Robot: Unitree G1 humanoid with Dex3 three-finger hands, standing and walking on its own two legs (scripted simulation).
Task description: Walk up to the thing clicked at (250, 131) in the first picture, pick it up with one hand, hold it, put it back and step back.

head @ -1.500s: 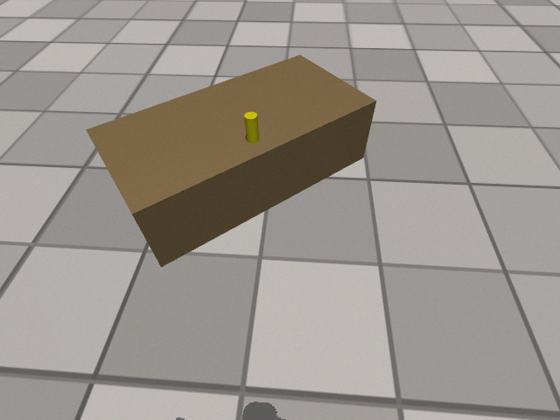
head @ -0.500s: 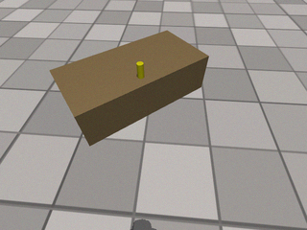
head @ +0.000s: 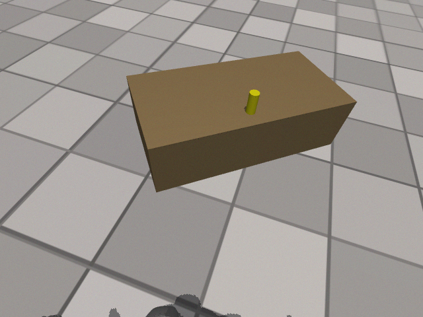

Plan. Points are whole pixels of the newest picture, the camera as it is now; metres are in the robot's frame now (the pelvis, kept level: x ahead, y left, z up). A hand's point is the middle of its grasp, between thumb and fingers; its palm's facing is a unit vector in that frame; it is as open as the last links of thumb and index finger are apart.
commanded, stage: walk up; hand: right
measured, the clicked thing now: (252, 102) +1.11 -0.19 -0.33
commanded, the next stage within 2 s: none
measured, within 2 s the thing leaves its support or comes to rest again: neither
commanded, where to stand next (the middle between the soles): +0.65 -0.13 m, yaw +22 degrees
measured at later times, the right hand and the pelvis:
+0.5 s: hand (344, 231) +0.34 -0.33 -0.13, palm faces -0.25 +0.89 -0.39, open 7.4 cm; pelvis +0.21 -0.07 +0.02, yaw +12 degrees
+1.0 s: hand (338, 165) +0.53 -0.36 -0.10, palm faces -0.28 +0.83 -0.49, open 7.4 cm; pelvis +0.39 -0.10 +0.01, yaw +16 degrees
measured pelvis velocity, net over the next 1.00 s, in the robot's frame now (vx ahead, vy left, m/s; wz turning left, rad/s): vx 0.39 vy -0.10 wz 0.28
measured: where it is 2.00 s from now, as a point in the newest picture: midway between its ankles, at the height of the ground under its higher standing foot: (240, 228)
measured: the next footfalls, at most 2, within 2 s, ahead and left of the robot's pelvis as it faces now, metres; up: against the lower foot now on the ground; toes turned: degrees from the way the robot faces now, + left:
right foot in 0.34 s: +0.31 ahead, -0.17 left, +0.00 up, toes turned +4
left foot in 0.72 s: +0.41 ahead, +0.06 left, +0.00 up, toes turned +20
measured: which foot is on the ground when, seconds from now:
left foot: down 0.00-0.36, up 0.38-0.70, down 0.72-1.00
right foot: up 0.00-0.32, down 0.34-0.74, up 0.76-1.00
